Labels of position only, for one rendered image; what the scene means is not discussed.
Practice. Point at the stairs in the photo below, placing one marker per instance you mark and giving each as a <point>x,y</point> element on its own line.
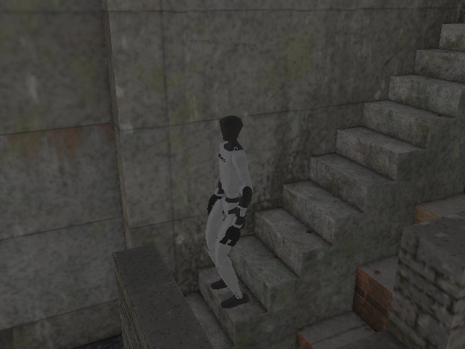
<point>300,265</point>

